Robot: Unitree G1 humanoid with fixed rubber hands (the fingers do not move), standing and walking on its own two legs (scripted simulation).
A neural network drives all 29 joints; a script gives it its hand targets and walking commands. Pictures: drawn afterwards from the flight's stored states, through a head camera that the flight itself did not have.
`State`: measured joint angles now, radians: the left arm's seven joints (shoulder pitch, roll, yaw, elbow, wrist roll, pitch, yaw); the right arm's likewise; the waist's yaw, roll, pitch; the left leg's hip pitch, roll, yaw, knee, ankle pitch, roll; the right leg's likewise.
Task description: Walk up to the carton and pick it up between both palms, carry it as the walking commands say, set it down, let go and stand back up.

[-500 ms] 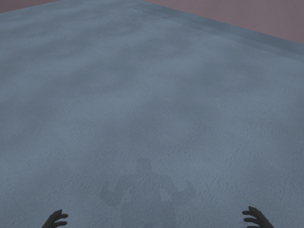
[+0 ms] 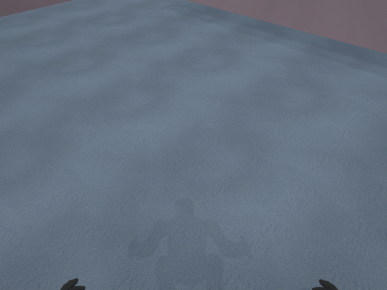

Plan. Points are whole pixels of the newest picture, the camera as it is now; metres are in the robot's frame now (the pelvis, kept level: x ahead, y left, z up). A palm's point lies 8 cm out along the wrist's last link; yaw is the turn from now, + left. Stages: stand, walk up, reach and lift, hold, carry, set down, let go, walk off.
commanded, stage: stand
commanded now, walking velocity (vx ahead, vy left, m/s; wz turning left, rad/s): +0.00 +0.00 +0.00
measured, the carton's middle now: out of the picture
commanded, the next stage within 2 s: walk up in 0.14 s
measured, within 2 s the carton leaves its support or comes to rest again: neither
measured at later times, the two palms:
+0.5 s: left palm out of the picture +0.07 +0.38 -0.06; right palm (333, 278) +0.17 -0.28 -0.07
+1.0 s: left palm out of the picture -0.06 +0.46 -0.06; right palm (202, 183) +0.43 -0.02 -0.08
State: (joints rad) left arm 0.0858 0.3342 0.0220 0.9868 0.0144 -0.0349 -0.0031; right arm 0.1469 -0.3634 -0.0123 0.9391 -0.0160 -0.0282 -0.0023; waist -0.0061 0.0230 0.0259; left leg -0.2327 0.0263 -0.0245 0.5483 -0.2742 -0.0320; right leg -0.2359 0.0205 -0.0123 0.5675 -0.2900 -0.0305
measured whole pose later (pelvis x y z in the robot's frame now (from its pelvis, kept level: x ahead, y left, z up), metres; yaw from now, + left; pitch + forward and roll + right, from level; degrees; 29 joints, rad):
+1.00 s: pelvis +0.14 +0.16 +0.00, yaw +37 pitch -1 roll +1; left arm 0.33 0.49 0.09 1.00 0.03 -0.12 0.00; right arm 0.17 -0.44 -0.11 0.87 -0.06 0.05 0.17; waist 0.04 0.04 -0.10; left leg -0.50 -0.02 -0.05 0.98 -0.31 -0.01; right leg -0.25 -0.09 -0.22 0.53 -0.27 -0.02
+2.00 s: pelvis +0.46 +0.65 -0.03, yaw +69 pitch +1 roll +0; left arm 0.34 0.52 0.06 0.96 -0.02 -0.11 -0.02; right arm -0.03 -0.49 -0.11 0.82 -0.04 -0.06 0.12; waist 0.06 0.03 0.01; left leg -0.54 0.02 0.10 0.66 -0.12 0.07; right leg -0.08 -0.16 -0.18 0.89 -0.50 -0.01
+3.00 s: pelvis +0.71 +1.17 -0.02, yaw +74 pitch -3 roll +1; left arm 0.22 0.46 0.10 0.92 0.02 -0.11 -0.08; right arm 0.28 -0.52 -0.10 0.91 -0.02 -0.07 0.07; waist -0.05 0.06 -0.04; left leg -0.24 0.07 0.08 0.82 -0.50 0.06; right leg -0.47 -0.08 -0.12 0.71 -0.20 -0.04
